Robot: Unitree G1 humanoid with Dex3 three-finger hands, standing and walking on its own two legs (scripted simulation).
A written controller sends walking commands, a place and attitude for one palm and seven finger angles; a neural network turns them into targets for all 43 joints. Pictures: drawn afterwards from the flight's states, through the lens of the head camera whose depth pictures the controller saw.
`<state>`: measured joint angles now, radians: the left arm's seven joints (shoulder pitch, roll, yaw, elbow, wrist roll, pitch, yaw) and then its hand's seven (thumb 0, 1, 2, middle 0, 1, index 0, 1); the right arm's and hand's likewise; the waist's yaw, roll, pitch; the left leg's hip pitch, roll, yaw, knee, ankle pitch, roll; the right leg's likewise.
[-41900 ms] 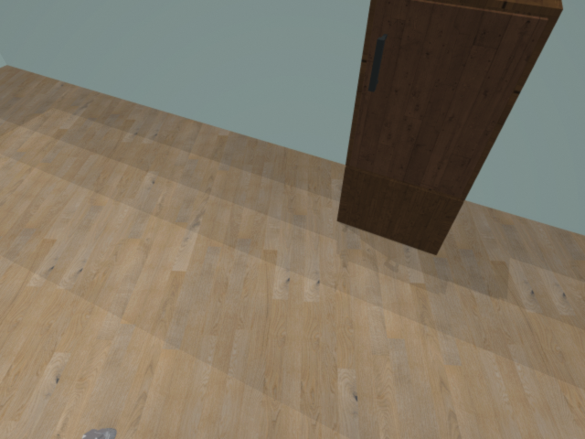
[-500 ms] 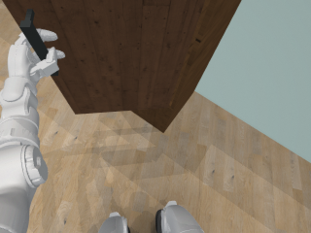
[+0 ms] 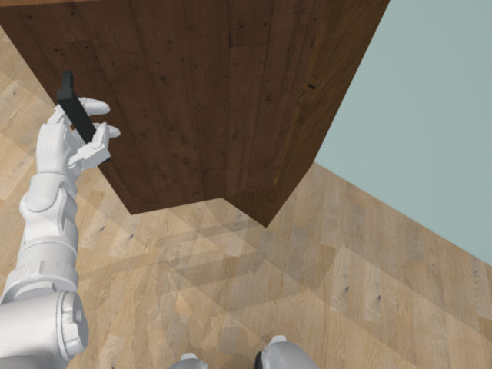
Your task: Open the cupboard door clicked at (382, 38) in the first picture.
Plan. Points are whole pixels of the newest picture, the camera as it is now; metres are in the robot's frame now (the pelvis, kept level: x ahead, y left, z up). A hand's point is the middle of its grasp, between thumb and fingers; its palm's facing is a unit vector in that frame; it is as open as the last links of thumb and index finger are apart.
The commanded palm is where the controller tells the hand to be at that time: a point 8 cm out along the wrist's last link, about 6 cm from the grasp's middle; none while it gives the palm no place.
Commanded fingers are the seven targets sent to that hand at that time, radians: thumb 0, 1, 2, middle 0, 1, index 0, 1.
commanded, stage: pull the door open along its arc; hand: left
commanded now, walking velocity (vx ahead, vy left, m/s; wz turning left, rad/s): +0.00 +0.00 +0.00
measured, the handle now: (87, 121) +0.51 +0.23 +0.07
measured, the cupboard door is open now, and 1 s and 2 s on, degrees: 49 87 87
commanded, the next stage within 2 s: open thumb and fingers to let go in 0.56 s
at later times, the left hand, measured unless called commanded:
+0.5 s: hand (174, 247) +0.29 +0.08 +0.07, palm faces +0.39 -0.92 +0.01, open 5.7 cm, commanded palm +0.21 +0.14 +0.06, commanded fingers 0.00 0.90 0.90 -0.40 -1.35 -0.40 -1.35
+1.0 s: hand (200, 260) +0.27 +0.05 +0.07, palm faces +0.44 -0.90 -0.03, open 8.7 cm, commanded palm +0.22 +0.10 +0.06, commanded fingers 0.00 -0.36 0.36 -0.31 -1.22 -0.31 -1.22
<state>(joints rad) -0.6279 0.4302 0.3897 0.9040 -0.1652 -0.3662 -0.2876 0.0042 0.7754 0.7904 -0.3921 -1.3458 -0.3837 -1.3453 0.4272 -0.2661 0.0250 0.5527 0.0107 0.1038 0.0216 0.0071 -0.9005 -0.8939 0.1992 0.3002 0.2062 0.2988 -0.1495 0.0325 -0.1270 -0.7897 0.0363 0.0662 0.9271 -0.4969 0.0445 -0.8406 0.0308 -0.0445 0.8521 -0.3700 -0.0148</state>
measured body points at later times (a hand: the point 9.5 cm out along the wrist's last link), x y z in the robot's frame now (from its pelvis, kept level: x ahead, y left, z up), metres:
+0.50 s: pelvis +0.00 -0.03 +0.01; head +0.03 -0.04 +0.46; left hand +0.26 +0.13 +0.07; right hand +0.19 -0.22 -0.08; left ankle -0.04 +0.08 -0.69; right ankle +0.01 -0.11 -0.69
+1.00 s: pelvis -0.02 -0.07 +0.01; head +0.02 -0.10 +0.45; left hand +0.24 +0.09 +0.07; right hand +0.17 -0.28 -0.11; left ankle -0.04 +0.08 -0.69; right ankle +0.01 -0.12 -0.69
